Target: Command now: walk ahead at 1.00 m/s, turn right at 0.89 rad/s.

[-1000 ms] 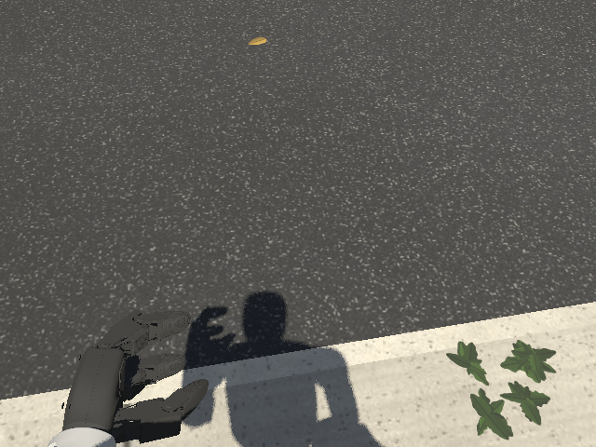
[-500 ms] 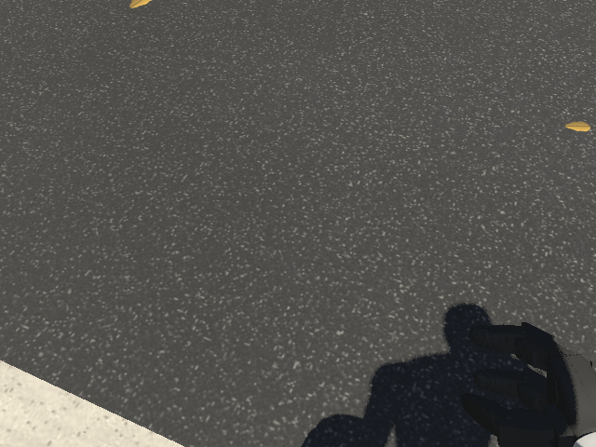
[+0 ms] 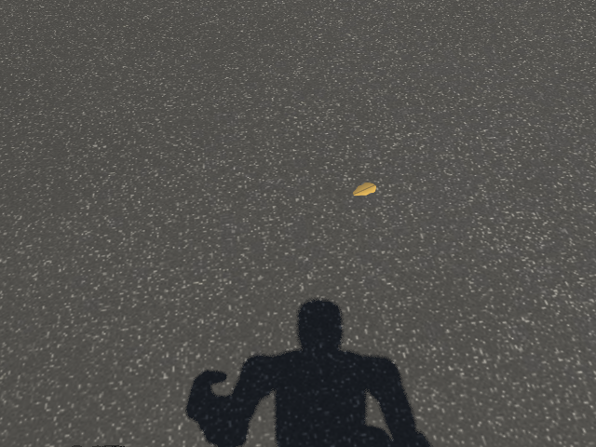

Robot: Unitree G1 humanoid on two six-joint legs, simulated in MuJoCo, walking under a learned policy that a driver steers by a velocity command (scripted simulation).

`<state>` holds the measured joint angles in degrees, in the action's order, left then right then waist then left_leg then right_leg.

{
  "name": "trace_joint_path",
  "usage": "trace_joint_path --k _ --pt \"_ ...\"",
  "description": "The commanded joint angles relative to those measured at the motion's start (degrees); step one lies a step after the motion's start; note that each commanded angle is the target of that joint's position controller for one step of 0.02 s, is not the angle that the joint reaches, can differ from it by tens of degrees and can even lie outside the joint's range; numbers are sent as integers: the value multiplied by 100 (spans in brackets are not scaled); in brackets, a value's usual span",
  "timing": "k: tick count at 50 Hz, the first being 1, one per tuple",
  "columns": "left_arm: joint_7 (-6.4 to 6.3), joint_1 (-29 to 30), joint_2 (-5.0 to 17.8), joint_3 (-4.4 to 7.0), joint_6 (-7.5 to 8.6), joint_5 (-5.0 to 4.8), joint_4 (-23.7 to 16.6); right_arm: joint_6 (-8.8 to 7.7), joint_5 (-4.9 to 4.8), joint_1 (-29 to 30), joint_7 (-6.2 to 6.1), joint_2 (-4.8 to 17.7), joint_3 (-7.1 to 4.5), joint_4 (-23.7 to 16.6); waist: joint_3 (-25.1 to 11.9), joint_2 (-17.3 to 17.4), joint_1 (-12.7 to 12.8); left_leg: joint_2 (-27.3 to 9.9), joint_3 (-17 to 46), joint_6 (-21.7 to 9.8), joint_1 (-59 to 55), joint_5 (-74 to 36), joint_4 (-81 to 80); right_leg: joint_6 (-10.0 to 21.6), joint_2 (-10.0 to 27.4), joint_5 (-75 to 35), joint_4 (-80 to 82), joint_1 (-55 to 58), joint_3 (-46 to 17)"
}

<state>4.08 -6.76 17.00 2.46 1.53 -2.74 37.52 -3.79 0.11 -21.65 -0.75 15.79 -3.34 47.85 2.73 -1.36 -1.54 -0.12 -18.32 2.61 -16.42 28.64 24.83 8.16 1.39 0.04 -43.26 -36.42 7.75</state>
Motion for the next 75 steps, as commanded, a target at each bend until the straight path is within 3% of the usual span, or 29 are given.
trace_joint_path --k 1,2,3,4,5,6,12,18,21,22,23,24,27,31,37,40,43,44,45,46,47,49,54,61,64,65,66,68,75 --pt "-206 -3273 1483 658 -213 -71 590 -130 -103 1408 61 906 -180 -763 -590 -332 1984 -319 563 -359 3516 -3965 5396 627 -272 540 382 4601 -741" --pt "-182 -2407 1587 537 -87 151 326 -397 -83 450 154 -179 133 -1188 -852 -2372 476 661 1605 -195 5896 533 7345 1669 526 1615 1129 5544 -3730" --pt "-143 -2102 1145 416 81 249 -22 -647 -160 776 208 342 162 -1485 -1586 -1591 672 535 2706 -529 6464 129 7238 1911 1186 3691 2602 5640 -5746" --pt "-115 -2109 887 379 220 271 -56 -735 -293 1468 212 751 61 -1621 -909 -542 723 285 2713 -734 6543 -360 6617 1523 1236 4212 3213 4915 -5882" --pt "-67 -1820 822 352 326 254 -53 -730 -236 1598 157 678 60 -1619 -439 599 354 38 2727 -759 6241 -785 5893 1275 1135 4045 3260 3965 -5605" --pt "-76 -1428 844 352 399 251 -140 -667 -105 1456 116 569 79 -1545 -228 742 53 -137 2813 -640 5840 -975 5431 1286 956 3466 3087 3154 -5210" --pt "-474 -1173 603 257 342 96 -150 -351 141 2399 39 278 129 -1818 371 316 239 -225 2300 143 4549 -2434 2290 915 -254 1212 3071 1098 -2872" --pt "-567 -1522 648 368 218 -27 112 -431 -250 2809 118 599 -87 -2052 -16 -482 591 70 2578 281 3576 -3330 340 342 -121 1914 2326 2001 -3354" --pt "-499 -1196 560 353 146 161 -2 -480 -333 911 62 1094 -417 -1661 -1038 -612 -543 -103 2440 -56 1809 -2391 585 -80 -195 -78 168 2392 -3150" --pt "-425 -1171 13 147 148 355 -191 -414 -255 -470 -6 1325 -441 -1463 -2147 34 -1013 -991 3433 -260 -260 -977 1053 -242 -403 881 -1932 1261 -2687" --pt "-395 -2258 -518 -29 224 -96 -529 -428 115 -524 116 1822 -458 -1359 -2706 3128 -116 -2366 7351 -1198 -1401 1668 -786 -428 -903 3457 -3845 -712 -2184" --pt "-466 -2073 55 -16 179 -286 -338 -396 75 43 155 1264 -382 -1520 -1992 2698 -235 -2418 7795 -1297 -841 3157 -1124 -456 -237 2641 -4454 -1477 -1909" --pt "-421 -554 521 134 121 179 -534 -255 65 427 85 716 -248 -1270 -414 298 -352 -1607 4685 -921 1245 -137 -932 -460 318 1763 -3858 -1066 -1500" --pt "-291 -449 198 96 -66 -25 -733 -331 -54 486 119 308 -123 -801 11 646 0 -1375 3138 -847 1916 -1490 -1197 -390 771 1595 -3422 -1081 -1445" --pt "-135 500 77 -15 119 206 -1001 -292 68 563 17 772 -124 -527 673 65 2 -989 1355 -781 2767 -4605 -1431 -591 300 -182 -934 -380 -736" --pt "67 849 112 20 266 193 -1082 -266 -54 -9 -44 1262 -177 -249 315 313 -106 -1078 1106 -664 2223 -6319 -1187 -437 -293 -661 396 784 -243" --pt "35 -614 714 322 231 242 -712 -127 -131 66 -114 1455 -204 -225 -613 830 808 -1208 1052 -569 1606 -8036 813 12 -689 -352 1001 2331 -354" --pt "-66 -1313 870 410 193 291 -519 -124 -169 291 -115 1354 -165 -309 -840 677 1273 -976 919 -410 2175 -7284 2075 210 -486 -1305 1744 3411 -672" --pt "-199 -1402 1181 370 153 373 -375 -139 122 -61 -81 669 -5 -521 -1365 -846 731 -197 967 -229 3800 -794 4323 443 746 -4541 927 5157 -2081" --pt "-216 -1110 1212 246 242 608 -679 -211 42 -1102 65 455 234 -445 -3207 -1384 291 231 2225 -77 5015 1251 6249 1954 2495 -5915 805 6676 -4699" --pt "-189 -1158 877 256 189 545 -637 -190 -45 -578 103 1177 62 -328 -3557 -147 794 -31 2770 -76 4737 691 6185 1771 2075 -5016 1256 6040 -4273" --pt "-185 -466 618 168 202 257 -484 -91 -100 291 -16 913 85 -585 -1658 533 354 -426 2372 31 5165 88 5149 1182 1418 -3363 1780 4204 -3120" --pt "-225 24 494 132 232 432 -210 270 -12 48 -155 519 109 -494 -1101 -34 -216 -555 2186 264 3752 -437 3587 960 917 -3052 2473 1668 -1912" --pt "-328 -15 410 97 14 428 193 385 -1 973 -131 535 123 -564 -941 -413 99 -432 2131 149 3106 -1766 1533 542 714 308 2581 1402 -1800" --pt "-320 -281 34 -56 7 397 427 332 183 997 -84 578 116 -585 -692 -187 -2 -538 2269 -181 2382 -2565 138 -136 295 1729 2072 1156 -1751" --pt "-328 -690 3 -59 21 466 511 328 208 1154 -103 984 55 -705 -590 534 325 -1130 2823 -442 2384 -3230 -49 -448 -153 2373 1539 1050 -1452" --pt "-371 -1014 -76 -55 -4 389 565 342 209 1432 -96 955 48 -633 -649 1341 621 -1268 2937 -752 3184 -1972 -284 -630 -352 2204 1525 1659 -1029" --pt "-443 -389 233 18 -123 419 544 299 181 1601 -16 464 161 -633 -309 921 346 -712 2627 -443 3840 -560 -440 -718 -246 1496 1585 2206 -1091" --pt "-517 -377 196 51 -161 345 873 159 66 1221 -38 446 187 -340 -562 359 152 -437 2249 -352 3081 -2246 81 -645 -74 588 1617 2322 -1289"
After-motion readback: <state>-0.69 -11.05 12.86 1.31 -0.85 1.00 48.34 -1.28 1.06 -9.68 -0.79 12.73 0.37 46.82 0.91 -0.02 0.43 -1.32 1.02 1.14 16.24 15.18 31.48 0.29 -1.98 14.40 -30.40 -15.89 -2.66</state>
